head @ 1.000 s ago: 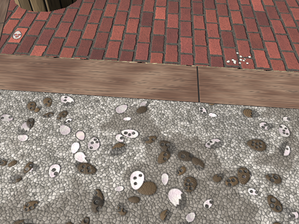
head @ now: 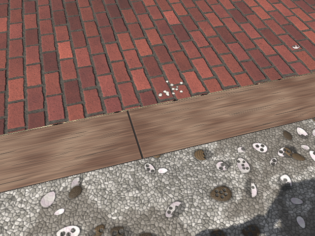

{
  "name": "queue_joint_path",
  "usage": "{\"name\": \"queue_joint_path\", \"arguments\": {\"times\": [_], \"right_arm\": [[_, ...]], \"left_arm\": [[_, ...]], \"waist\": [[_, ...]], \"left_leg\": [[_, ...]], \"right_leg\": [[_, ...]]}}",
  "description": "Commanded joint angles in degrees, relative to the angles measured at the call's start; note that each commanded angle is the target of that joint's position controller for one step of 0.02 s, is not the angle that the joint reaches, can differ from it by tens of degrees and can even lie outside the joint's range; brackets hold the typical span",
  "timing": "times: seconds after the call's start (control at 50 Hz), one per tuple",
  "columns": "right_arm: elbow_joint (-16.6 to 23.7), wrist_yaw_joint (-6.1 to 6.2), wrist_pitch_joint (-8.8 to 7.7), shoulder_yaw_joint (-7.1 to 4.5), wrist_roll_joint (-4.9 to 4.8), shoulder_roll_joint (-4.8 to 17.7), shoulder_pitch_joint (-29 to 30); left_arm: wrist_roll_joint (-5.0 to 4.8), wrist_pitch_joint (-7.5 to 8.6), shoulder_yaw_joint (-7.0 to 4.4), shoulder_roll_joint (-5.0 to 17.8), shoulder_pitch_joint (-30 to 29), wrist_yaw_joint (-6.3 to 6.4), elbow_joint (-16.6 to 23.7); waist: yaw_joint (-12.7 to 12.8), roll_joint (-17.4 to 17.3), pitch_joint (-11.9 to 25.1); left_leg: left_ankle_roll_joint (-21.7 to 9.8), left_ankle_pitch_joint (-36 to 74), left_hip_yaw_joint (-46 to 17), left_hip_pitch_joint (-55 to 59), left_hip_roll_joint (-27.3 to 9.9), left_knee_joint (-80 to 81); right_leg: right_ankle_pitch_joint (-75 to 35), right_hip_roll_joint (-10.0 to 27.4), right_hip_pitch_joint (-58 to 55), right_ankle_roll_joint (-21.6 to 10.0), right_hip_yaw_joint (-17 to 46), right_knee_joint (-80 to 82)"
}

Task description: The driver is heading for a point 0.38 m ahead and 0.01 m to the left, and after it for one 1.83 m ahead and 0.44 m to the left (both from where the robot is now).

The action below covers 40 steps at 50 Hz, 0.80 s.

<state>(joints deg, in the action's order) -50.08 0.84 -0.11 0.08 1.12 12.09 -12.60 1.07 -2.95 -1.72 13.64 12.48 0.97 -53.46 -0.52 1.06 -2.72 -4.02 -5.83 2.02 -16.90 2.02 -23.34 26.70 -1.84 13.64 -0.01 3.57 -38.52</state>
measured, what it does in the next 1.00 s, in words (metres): walks ahead: right foot, then left foot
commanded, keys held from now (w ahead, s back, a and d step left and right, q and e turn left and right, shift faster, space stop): w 0.62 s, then no key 0.38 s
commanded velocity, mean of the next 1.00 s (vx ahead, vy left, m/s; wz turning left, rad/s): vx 0.32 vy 0.00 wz -0.02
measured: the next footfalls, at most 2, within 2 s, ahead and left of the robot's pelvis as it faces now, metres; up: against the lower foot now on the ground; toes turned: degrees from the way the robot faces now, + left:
right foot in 0.08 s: +0.01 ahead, -0.11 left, +0.00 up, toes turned +2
left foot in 0.46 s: +0.22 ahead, +0.14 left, +0.00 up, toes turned +5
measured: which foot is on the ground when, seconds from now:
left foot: down 0.00-0.08, up 0.10-0.44, down 0.46-0.92, up 0.94-1.00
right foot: up 0.00-0.06, down 0.08-0.48, up 0.50-0.88, down 0.90-1.00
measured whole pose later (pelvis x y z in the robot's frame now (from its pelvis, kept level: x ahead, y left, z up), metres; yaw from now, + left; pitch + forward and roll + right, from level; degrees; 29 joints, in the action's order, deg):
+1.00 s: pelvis +0.33 +0.03 -0.01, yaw +1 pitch -1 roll +1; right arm -58.9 1.2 -1.8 -0.9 0.3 10.6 -19.4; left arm 0.6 3.9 -1.0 10.2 7.5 0.3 -55.5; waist -1.7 -1.2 -5.2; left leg -2.1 -32.4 0.8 -11.7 2.2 -53.5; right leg 7.2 -1.7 22.4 -5.4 -4.9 -30.2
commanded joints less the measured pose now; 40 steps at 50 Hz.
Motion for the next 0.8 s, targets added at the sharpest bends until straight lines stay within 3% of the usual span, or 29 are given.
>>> {"name": "queue_joint_path", "arguments": {"times": [0.02, 0.06, 0.08, 0.1, 0.12, 0.14, 0.16, 0.18, 0.2, 0.26, 0.32, 0.38, 0.42, 0.44, 0.46, 0.48, 0.5, 0.52, 0.54, 0.56, 0.6, 0.7, 0.76, 0.8], "right_arm": [[1.5, -0.14, 1.28, -3.7, -0.61, 12.2, -0.9], [1.9, -0.15, 2.03, -3.92, -1.19, 10.6, 1.3], [3.1, -0.34, 1.93, -3.63, -1.33, 8.3, 4.0], [5.6, -0.72, 1.27, -2.75, -2.12, 4.3, 7.7], [6.6, -0.95, 0.79, -3.16, -0.87, 6.4, 9.8], [5.7, -1.51, 0.26, -3.71, -0.38, 8.0, 8.1], [4.2, -2.12, -0.3, -3.99, 0.01, 8.1, 4.6], [3.1, -2.58, -0.65, -4.3, 0.73, 8.5, 2.8], [2.4, -2.99, -0.86, -4.3, 1.26, 7.9, 2.1], [4.3, -3.19, -1.17, -3.68, 0.72, 5.8, 7.5], [6.5, -3.18, -1.38, -3.2, 0.6, 5.2, 12.8], [7.8, -3.1, -1.74, -3.11, 0.37, 5.8, 14.1], [7.2, -2.67, -2.06, -3.37, 0.14, 6.3, 10.5], [5.4, -2.26, -2.37, -3.72, 0.12, 6.4, 5.2], [2.4, -1.52, -3.01, -4.73, 0.43, 8.4, -3.1], [0.5, -0.65, -3.72, -6.03, 1.49, 12.8, -14.2], [-1.5, -0.74, -3.55, -7.54, 1.22, 20.3, -20.3], [-1.2, -1.03, -3.13, -6.53, 0.4, 15.6, -15.7], [0.5, -1.44, -3.23, -5.46, 0.26, 12.0, -8.6], [1.1, -1.8, -3.58, -4.67, 0.31, 8.9, -5.0], [0.4, -1.69, -4.38, -3.74, 0.01, 6.3, -3.7], [-3.5, -1.05, -5.71, -2.99, -0.32, 5.9, -9.6], [-4.6, -0.83, -5.35, -2.34, -0.42, 5.4, -9.5], [-5.7, -0.56, -5.04, -2.29, -0.51, 5.9, -11.0]], "left_arm": [[0.4, 1.01, -0.71, 4.5, 9.9, -0.41, -1.6], [0.8, 2.1, -0.18, 3.2, 13.3, -0.37, -3.4], [1.37, 2.76, -0.2, 4.4, 16.2, 0.05, -4.4], [0.87, 3.29, -1.1, 8.5, 19.1, 0.52, -5.2], [0.45, 3.63, -2.19, 11.0, 14.5, 0.61, -5.1], [0.31, 4.38, -1.64, 8.4, 9.5, 0.77, -3.5], [-0.02, 5.12, -1.74, 8.1, 7.1, 0.68, -3.1], [-0.26, 5.81, -1.81, 8.1, 6.9, 0.52, -3.0], [-0.55, 6.44, -1.64, 7.2, 8.3, 0.42, -3.5], [-0.33, 7.37, -1.38, 5.6, 13.3, 0.08, -5.6], [0.23, 7.56, -1.62, 6.6, 16.8, 0.08, -6.6], [0.49, 7.74, -1.98, 8.0, 17.6, -0.07, -7.0], [0.33, 7.61, -2.27, 8.8, 16.0, -0.28, -6.8], [-0.03, 7.55, -2.32, 9.1, 14.4, -0.36, -6.6], [-0.22, 7.65, -1.98, 8.1, 14.0, -0.53, -6.5], [-0.53, 7.85, -1.34, 6.4, 12.1, -0.68, -4.7], [-1.18, 8.15, -0.3, 1.0, 14.8, -0.87, -2.7], [0.31, 7.74, -1.76, 6.3, 11.3, -0.8, -3.0], [0.23, 7.87, -1.91, 5.7, 8.8, -1.51, -2.3], [-0.06, 8.01, -1.64, 4.3, 7.9, -2.03, -2.3], [0.78, 7.03, -1.59, 3.0, 8.1, -2.53, -2.4], [1.05, 5.84, -1.17, 0.8, 3.0, -2.69, -0.5], [0.39, 6.01, -0.09, -0.7, -3.1, -2.49, 1.4], [0.18, 6.01, 0.05, 0.0, -4.0, -2.05, 1.3]], "waist": [[2.9, -11.0, 3.6], [5.0, -8.5, -0.4], [6.3, -2.8, -2.6], [7.5, 10.4, -2.5], [6.0, 11.9, -9.2], [2.6, 5.8, -9.3], [0.4, 4.7, -6.9], [-0.2, 4.3, -4.6], [0.1, 4.3, -3.2], [2.6, 6.0, -4.4], [5.1, 6.2, -5.1], [5.3, 7.4, -4.9], [3.0, 7.3, -4.1], [0.1, 5.9, -2.6], [-3.2, 2.1, 2.0], [-8.4, -4.9, 9.5], [-7.5, -20.2, 14.1], [-5.2, -9.6, 7.7], [-2.3, -5.7, 1.7], [-0.8, -4.0, -0.3], [1.4, -6.1, -1.1], [2.5, -4.9, -1.7], [1.3, -7.0, -1.2], [0.6, -7.7, 0.2]], "left_leg": [[-5.2, -32.6, -16.8, -3.2, -12.4, 16.1], [-2.1, -36.0, -14.5, -10.5, -10.2, 15.0], [0.2, -33.4, -10.8, -15.7, -7.0, 7.6], [2.8, -26.7, -1.9, -23.2, 0.0, -8.1], [2.7, -17.0, -1.2, -25.0, -0.3, -17.7], [2.4, -11.8, -4.2, -23.1, -2.4, -21.8], [2.5, -9.8, -4.0, -21.7, -2.5, -23.2], [2.7, -8.5, -3.0, -21.0, -2.6, -25.5], [3.0, -7.9, -1.7, -20.4, -2.8, -27.4], [4.1, -6.3, 0.2, -21.4, -4.1, -24.4], [4.4, -6.9, 1.3, -20.3, -4.5, -17.5], [2.8, -9.9, 2.6, -15.3, -3.9, -12.2], [1.3, -9.7, 3.9, -6.6, -2.2, -8.0], [0.6, -6.8, 4.9, 2.0, -0.6, -4.1], [-0.4, -6.1, 3.8, 14.4, -0.1, -2.4], [-3.0, -15.9, -9.4, 27.9, -11.7, 1.2], [-8.9, -24.7, -36.0, 36.3, -26.1, 10.6], [-9.2, -27.5, -37.8, 28.2, -25.0, 12.3], [-8.6, -24.7, -30.2, 21.1, -22.7, 12.2], [-7.7, -17.5, -24.0, 16.0, -19.8, 13.7], [-6.0, -7.8, -15.4, 11.5, -15.4, 15.4], [-7.4, 32.9, -4.6, 11.9, -14.0, 12.0], [-5.6, 38.4, 0.4, 8.9, -10.8, 10.1], [-4.9, 38.8, 0.0, 10.4, -11.2, 8.2]], "right_leg": [[-2.2, -2.4, -8.0, -2.4, -7.0, 6.5], [-3.7, -1.9, -14.4, -5.9, -6.6, 15.8], [2.9, 2.9, -16.9, -8.4, 0.8, 24.0], [18.7, 15.6, -17.9, -12.7, 20.3, 33.3], [21.7, 22.9, -9.1, -15.4, 29.1, 38.7], [16.0, 20.6, -7.3, -14.0, 25.6, 39.0], [9.6, 17.9, -8.8, -12.2, 20.9, 38.3], [4.1, 15.6, -11.1, -11.1, 16.9, 37.3], [1.0, 13.9, -11.9, -10.8, 13.7, 36.4], [-4.5, 13.0, -12.6, -11.3, 10.4, 35.3], [-10.4, 13.9, -13.9, -12.2, 9.4, 33.5], [-18.1, 14.9, -13.6, -11.9, 8.3, 30.2], [-24.5, 15.2, -10.5, -10.7, 7.2, 26.6], [-30.8, 14.1, -7.7, -9.5, 5.3, 21.8], [-37.1, 10.8, -3.7, -8.0, 1.7, 11.4], [-28.2, 7.0, 5.4, -5.9, -2.6, -5.5], [1.8, -2.0, 21.4, -3.8, -6.6, -22.9], [1.7, 1.8, 25.0, -5.5, -0.2, -29.8], [-4.5, 4.7, 25.4, -6.3, 0.0, -30.3], [-8.7, 6.3, 23.4, -6.1, -0.5, -28.2], [-11.5, 7.8, 19.8, -5.0, -1.8, -24.7], [-15.5, 6.3, 20.9, -1.9, -5.7, -16.9], [-22.1, 3.6, 13.8, -1.7, -8.5, -3.4], [-25.4, 2.1, 10.0, -2.4, -8.7, 0.7]]}}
